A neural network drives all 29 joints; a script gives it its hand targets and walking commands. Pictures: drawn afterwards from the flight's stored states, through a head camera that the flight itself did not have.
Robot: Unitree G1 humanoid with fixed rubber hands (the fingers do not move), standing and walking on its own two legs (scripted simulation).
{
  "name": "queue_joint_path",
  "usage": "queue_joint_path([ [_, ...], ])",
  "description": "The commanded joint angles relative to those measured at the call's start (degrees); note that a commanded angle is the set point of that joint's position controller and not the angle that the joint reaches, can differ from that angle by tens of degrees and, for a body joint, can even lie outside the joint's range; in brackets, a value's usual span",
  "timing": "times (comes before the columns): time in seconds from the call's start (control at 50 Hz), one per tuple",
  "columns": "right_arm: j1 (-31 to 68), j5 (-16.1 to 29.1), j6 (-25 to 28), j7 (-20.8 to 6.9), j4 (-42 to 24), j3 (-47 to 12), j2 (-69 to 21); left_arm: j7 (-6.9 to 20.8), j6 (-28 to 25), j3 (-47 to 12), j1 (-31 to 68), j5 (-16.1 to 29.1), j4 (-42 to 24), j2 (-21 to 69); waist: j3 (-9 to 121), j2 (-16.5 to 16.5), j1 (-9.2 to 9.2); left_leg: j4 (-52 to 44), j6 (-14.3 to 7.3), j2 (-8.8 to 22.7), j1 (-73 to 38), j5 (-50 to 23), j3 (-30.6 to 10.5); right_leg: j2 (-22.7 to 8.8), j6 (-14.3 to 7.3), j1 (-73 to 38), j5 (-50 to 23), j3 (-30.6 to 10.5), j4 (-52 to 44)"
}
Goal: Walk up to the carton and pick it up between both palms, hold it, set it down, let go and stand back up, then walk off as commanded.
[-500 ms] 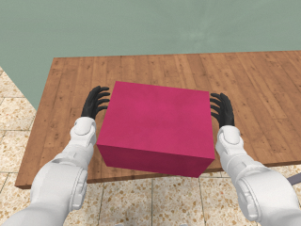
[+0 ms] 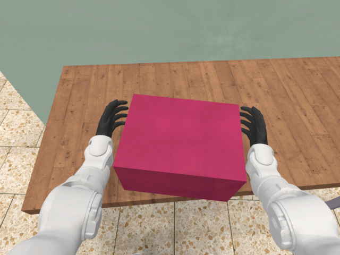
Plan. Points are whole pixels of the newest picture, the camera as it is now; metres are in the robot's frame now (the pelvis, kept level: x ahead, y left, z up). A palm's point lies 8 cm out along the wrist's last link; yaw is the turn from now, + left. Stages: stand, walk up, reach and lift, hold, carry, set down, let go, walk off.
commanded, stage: reach and lift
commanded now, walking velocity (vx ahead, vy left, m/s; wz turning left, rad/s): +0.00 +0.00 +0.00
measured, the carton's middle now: (180, 148) +0.40 -0.03 -0.03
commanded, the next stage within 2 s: none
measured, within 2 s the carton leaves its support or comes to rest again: leaves its support in 0.60 s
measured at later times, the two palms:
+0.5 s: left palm (106, 133) +0.42 +0.16 +0.03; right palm (257, 139) +0.38 -0.21 +0.03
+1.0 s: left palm (99, 114) +0.42 +0.16 +0.10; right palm (271, 115) +0.39 -0.21 +0.12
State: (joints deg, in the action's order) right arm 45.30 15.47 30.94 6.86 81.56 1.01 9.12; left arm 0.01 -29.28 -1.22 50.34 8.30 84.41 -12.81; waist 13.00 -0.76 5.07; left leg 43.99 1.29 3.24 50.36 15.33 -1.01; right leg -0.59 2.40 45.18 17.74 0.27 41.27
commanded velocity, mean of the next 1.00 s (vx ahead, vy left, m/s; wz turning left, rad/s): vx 0.00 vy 0.00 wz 0.00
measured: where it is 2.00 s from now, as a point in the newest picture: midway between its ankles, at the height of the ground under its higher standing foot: outside the picture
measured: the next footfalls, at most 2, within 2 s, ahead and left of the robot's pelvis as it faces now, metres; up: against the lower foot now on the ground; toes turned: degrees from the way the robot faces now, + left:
none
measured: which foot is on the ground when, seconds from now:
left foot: down 0.00-1.00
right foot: down 0.00-1.00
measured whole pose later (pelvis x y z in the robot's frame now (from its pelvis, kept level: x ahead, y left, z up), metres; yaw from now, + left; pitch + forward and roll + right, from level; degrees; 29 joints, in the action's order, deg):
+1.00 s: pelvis +0.03 +0.00 +0.04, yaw +1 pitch +10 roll -1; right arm 34.5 5.1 16.9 7.7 60.9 6.2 9.2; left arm -1.0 -26.7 3.5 42.4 5.0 76.8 -8.7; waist 10.9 0.3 4.0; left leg 25.0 0.9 2.3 24.8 10.1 0.3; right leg -1.5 2.5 19.0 11.0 -0.1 20.1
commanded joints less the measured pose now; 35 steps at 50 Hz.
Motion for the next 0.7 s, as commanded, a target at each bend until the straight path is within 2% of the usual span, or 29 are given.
queue_joint_path([
  [0.0, 18.5, -2.3, 1.3, -1.1, -6.7, -0.6, 0.8, 0.1, -2.2, 0.2, 18.9, -1.0, -6.1, 2.3, 27.1, -3.5, 0.66, -0.5, 3.2, -3.0, -32.4, -18.5, 0.6, 2.9, -1.2, 1.7, -11.1, 5.0, -7.4],
  [0.24, 19.1, -4.3, 1.1, -0.7, -8.4, 0.3, -1.4, 0.0, -2.6, 1.0, 19.8, -2.2, -7.4, 2.9, 28.4, -2.9, 0.28, -1.3, 2.8, -3.2, -32.4, -18.2, 1.0, 2.8, -1.1, -0.7, -11.6, 4.5, -8.3],
  [0.42, 18.6, -6.6, 3.6, -0.7, -11.2, -1.6, -6.4, -0.5, -3.7, 0.5, 21.1, -5.2, -12.1, 8.6, 33.6, -3.7, -1.12, -1.9, 3.1, -3.3, -36.8, -25.3, 1.5, 3.9, -1.0, -5.6, -19.6, 4.3, -9.3],
  [0.5, 19.4, -9.9, 3.7, -2.0, -14.5, -2.9, -12.5, 0.6, -3.6, 0.3, 20.5, -7.8, -14.5, 14.7, 31.8, -3.4, -1.52, -3.6, 3.2, -3.6, -39.0, -26.8, 1.2, 4.1, -1.0, -9.0, -21.7, 4.1, -11.3],
  [0.56, 20.6, -13.6, 2.2, -4.1, -18.6, -4.5, -21.4, 2.8, -2.9, -1.0, 20.0, -9.7, -14.3, 22.8, 28.4, -2.0, -1.31, -6.0, 2.6, -4.0, -39.3, -24.6, 0.9, 3.8, -1.1, -12.1, -20.5, 3.9, -13.7],
  [0.62, 23.5, -18.5, -0.6, -7.5, -24.0, -7.5, -35.9, 6.3, -2.5, -4.2, 21.7, -11.7, -12.3, 36.4, 24.5, 0.2, -0.28, -9.5, 1.4, -4.6, -38.4, -19.6, 1.0, 3.2, -1.2, -16.1, -17.9, 3.3, -16.7],
  [0.68, 28.2, -20.0, -3.4, -8.9, -27.3, -9.4, -41.1, 7.6, -2.8, -7.1, 27.9, -10.1, -12.0, 41.4, 24.7, 0.1, 1.13, -12.6, 0.8, -4.9, -38.5, -15.0, 1.3, 2.8, -1.5, -18.8, -15.8, 2.1, -18.7],
])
